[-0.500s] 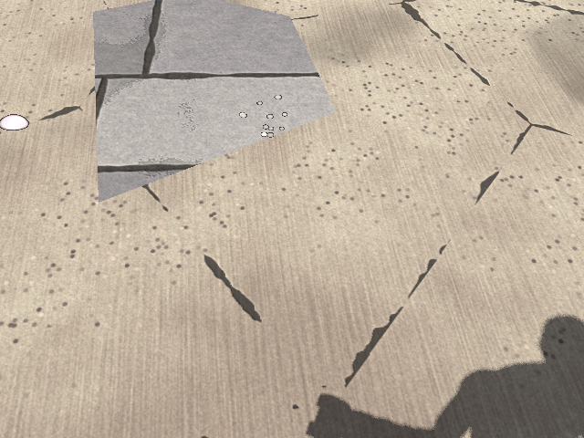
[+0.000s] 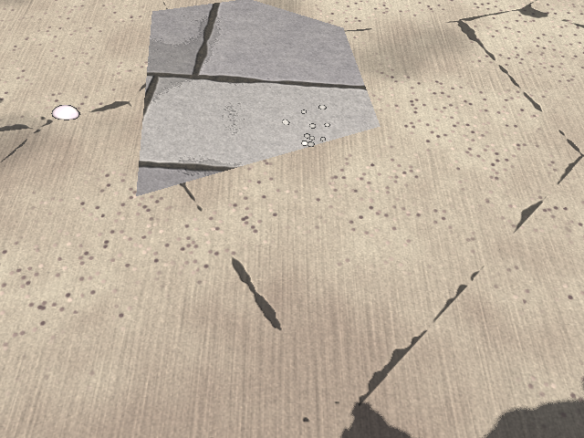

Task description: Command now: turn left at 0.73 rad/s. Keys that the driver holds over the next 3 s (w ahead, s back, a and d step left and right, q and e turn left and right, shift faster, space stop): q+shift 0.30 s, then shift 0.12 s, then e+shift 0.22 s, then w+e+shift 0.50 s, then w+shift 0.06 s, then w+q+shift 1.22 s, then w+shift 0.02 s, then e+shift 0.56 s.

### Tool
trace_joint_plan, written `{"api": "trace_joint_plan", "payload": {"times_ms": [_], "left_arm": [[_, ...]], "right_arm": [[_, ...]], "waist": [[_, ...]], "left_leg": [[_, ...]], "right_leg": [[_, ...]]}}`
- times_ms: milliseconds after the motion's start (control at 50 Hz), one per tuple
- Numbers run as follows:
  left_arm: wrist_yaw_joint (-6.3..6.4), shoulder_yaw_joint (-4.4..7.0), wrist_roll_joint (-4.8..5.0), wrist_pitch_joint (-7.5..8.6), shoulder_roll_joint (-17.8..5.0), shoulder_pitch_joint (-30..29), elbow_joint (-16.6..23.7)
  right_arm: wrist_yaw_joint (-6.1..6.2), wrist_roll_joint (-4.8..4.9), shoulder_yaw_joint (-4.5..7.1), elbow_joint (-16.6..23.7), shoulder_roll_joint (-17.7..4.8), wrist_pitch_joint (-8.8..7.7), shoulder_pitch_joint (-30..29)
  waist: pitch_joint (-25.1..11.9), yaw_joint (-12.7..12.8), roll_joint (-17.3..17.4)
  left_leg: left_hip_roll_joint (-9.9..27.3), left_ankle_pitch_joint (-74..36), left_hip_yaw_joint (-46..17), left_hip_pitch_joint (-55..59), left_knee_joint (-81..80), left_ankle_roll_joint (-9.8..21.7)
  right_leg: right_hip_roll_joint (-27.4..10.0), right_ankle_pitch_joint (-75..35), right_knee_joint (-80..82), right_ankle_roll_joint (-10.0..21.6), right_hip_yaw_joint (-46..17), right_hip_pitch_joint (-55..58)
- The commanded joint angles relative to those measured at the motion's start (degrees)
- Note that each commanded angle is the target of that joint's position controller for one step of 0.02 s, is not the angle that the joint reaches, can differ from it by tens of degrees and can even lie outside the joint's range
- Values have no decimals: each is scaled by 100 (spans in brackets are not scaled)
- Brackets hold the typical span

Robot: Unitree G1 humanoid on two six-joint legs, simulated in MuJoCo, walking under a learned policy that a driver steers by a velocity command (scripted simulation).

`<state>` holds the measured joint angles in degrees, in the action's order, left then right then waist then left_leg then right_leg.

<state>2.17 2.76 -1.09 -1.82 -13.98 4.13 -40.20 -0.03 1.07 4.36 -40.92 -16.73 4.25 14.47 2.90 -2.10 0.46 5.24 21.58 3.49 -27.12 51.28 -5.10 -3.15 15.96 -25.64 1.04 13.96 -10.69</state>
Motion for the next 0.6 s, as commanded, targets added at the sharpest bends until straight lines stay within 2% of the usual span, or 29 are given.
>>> {"api": "trace_joint_plan", "payload": {"times_ms": [20,60,80,100,120,140,160,180,200,220,240,280,320,420,460,500,520,560,600], "left_arm": [[-56,393,108,85,-1159,-101,273],[-126,441,200,111,-1215,-157,239],[-154,453,254,109,-1205,-200,204],[-186,454,299,99,-1122,-78,95],[-231,430,235,110,-958,178,7],[-229,306,-63,157,-595,-154,397],[-189,306,-86,187,-706,-572,540],[-165,359,62,195,-898,-765,566],[-115,357,125,224,-851,-744,551],[-55,387,67,225,-945,-604,464],[-25,420,21,227,-1026,-472,424],[-54,407,15,242,-959,-218,302],[-62,364,60,233,-860,-97,200],[-74,314,100,173,-826,-151,139],[-107,287,114,179,-831,-13,62],[-164,215,107,212,-708,76,11],[-197,181,113,230,-658,85,2],[-234,197,166,255,-794,89,61],[-254,248,168,294,-1085,68,179]], "right_arm": [[-102,5,109,707,-456,-27,-278],[-148,28,158,808,-491,53,-232],[-155,38,195,817,-499,80,-111],[-114,30,263,770,-579,78,142],[2,11,458,684,-1058,41,604],[100,-34,660,757,-1952,-12,776],[5,-251,560,925,-1740,-218,759],[-44,-208,497,923,-1552,-367,523],[1,-71,464,912,-1430,-436,239],[53,56,394,973,-1232,-417,-113],[120,74,342,1072,-1140,-383,-399],[196,-13,315,1190,-1131,-342,-517],[234,-23,317,1195,-1175,-329,-445],[253,-102,227,1173,-1097,-269,-407],[218,-188,116,1165,-900,-269,-540],[151,-272,-65,1064,-511,-310,-642],[106,-301,-123,979,-407,-340,-643],[53,-308,-101,853,-572,-378,-725],[92,-207,9,725,-880,-372,-549]], "waist": [[-578,227,-758],[-627,149,-768],[-670,30,-709],[-743,-114,-501],[-875,-249,392],[-814,-138,2216],[-1639,-389,1435],[-1407,-327,755],[-1045,-120,434],[-821,73,203],[-769,235,338],[-908,326,429],[-975,303,402],[-861,109,745],[-871,80,798],[-878,67,767],[-835,42,792],[-596,94,795],[-396,136,601]], "left_leg": [[73,53,100,-35,-493,247],[-3,-21,223,265,-973,449],[-105,-314,318,602,-1423,584],[-281,-929,318,1196,-2021,775],[-148,-2806,-371,2242,-2578,1141],[1223,-5532,-2709,3438,-2593,2120],[1694,-4616,-3622,3335,-2925,2835],[1522,-3805,-3175,3191,-3116,2663],[1214,-3113,-2854,2920,-3179,2336],[1018,-2796,-2621,2685,-3181,2070],[852,-2825,-2461,2358,-3195,1941],[611,-3068,-2302,2174,-3172,1863],[520,-3056,-2232,2203,-3107,1814],[403,-2505,-2288,1829,-2997,1742],[458,-2464,-2192,1768,-2953,1744],[463,-2572,-2030,1556,-2920,1726],[471,-2561,-1972,1457,-2946,1717],[468,-2532,-1887,1382,-2847,1680],[324,-2419,-1810,1635,-2618,1464]], "right_leg": [[-1890,-2867,583,1072,-830,736],[-1922,-2931,296,852,-673,786],[-1851,-2854,-12,661,-499,699],[-1633,-2645,-583,365,-238,427],[-1085,-1810,-1845,-75,87,-398],[-52,1998,-3773,-699,138,-2696],[260,2608,-4727,-690,-1391,-3059],[167,2207,-4878,-537,-1712,-3252],[99,1609,-4606,-398,-1851,-3340],[15,1123,-4286,-359,-1925,-3357],[43,764,-4080,-361,-1968,-3075],[261,329,-3867,-447,-1948,-2723],[379,122,-3374,-558,-1928,-2620],[338,-43,-2576,-719,-1866,-2161],[169,-19,-2338,-696,-1788,-1897],[-25,-29,-1852,-623,-1727,-1294],[-39,-34,-1609,-577,-1651,-985],[72,-71,-1056,-438,-1468,-684],[170,-1015,-240,-234,-1473,-669]]}}
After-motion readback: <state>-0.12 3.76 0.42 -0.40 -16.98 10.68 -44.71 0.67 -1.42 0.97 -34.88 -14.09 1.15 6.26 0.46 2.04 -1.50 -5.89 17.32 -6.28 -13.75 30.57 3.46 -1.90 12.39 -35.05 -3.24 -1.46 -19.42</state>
